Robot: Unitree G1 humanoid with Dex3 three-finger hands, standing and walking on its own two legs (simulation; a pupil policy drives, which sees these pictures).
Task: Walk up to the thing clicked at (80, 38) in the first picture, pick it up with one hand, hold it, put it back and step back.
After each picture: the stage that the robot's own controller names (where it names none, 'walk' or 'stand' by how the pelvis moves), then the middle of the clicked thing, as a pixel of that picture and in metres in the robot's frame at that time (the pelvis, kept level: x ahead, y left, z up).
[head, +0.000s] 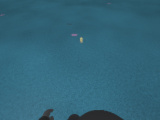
stand; (81, 40) +1.87 +0.31 -0.72
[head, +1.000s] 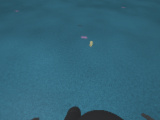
walk; (91, 43) +1.75 +0.09 -0.69
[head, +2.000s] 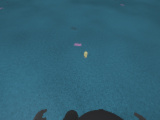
walk; (85, 54) +1.24 +0.10 -0.71
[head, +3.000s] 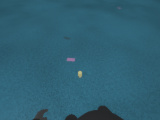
walk; (79, 74) +0.77 +0.14 -0.72
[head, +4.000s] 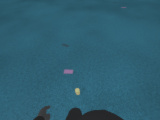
walk; (77, 91) +0.46 +0.19 -0.69
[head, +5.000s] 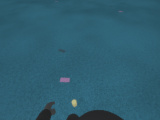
stand; (74, 103) +0.32 +0.19 -0.72
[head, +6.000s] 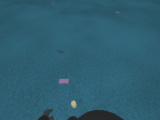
stand; (73, 104) +0.31 +0.20 -0.72
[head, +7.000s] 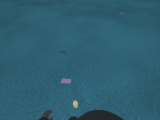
stand; (75, 104) +0.32 +0.19 -0.73
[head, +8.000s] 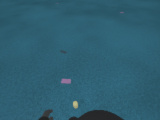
stand; (75, 104) +0.31 +0.18 -0.73
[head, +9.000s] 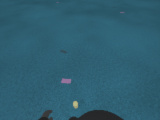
go down; (75, 104) +0.31 +0.18 -0.73
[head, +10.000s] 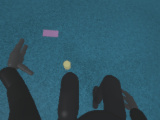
go down; (67, 65) +0.42 +0.18 -0.34
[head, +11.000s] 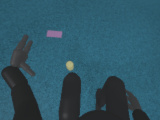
approach; (70, 66) +0.41 +0.18 -0.32
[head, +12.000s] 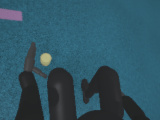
close in; (45, 60) +0.41 +0.22 -0.23
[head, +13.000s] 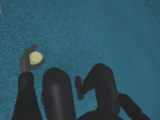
close; (35, 59) +0.40 +0.23 -0.23
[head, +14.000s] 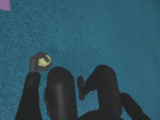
lift; (43, 61) +0.37 +0.21 -0.23
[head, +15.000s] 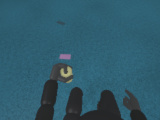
lift; (67, 75) +0.32 +0.18 -0.01
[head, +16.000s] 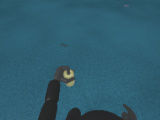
hold; (69, 78) +0.31 +0.17 +0.00
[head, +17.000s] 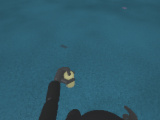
hold; (69, 79) +0.31 +0.17 -0.01
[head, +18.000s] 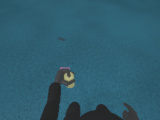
crouch; (69, 80) +0.31 +0.16 -0.05
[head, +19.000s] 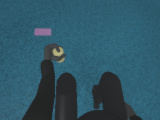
lower; (59, 55) +0.45 +0.19 -0.12
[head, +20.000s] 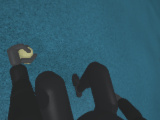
lower; (26, 56) +0.44 +0.24 -0.23
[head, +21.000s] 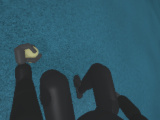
lower; (31, 55) +0.43 +0.24 -0.24
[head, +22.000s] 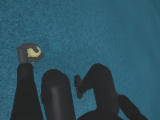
lower; (33, 54) +0.42 +0.24 -0.24
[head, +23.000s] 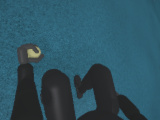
lower; (33, 55) +0.42 +0.24 -0.24
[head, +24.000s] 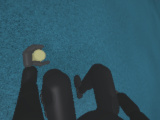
open; (37, 57) +0.41 +0.22 -0.24
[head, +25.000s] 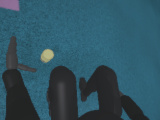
stand; (46, 56) +0.41 +0.21 -0.23
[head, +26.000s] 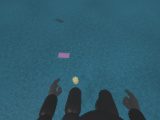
walk; (75, 80) +0.39 +0.15 -0.53
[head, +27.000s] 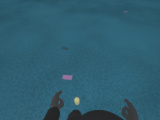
stand; (76, 101) +0.35 +0.15 -0.67
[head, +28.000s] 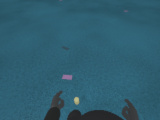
stand; (76, 100) +0.35 +0.15 -0.67
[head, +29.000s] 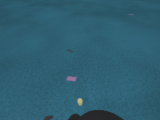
stand; (80, 101) +0.36 +0.14 -0.72
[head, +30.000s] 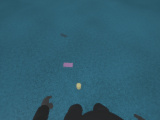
walk; (78, 86) +0.42 +0.12 -0.70
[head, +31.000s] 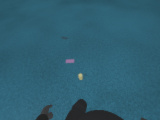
walk; (80, 76) +0.65 +0.20 -0.70
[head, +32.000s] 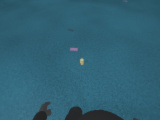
stand; (81, 61) +0.97 +0.18 -0.70
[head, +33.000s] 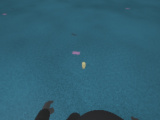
stand; (83, 65) +0.98 +0.15 -0.72
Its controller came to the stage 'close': yes
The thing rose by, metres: 0.71
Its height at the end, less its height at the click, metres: +0.00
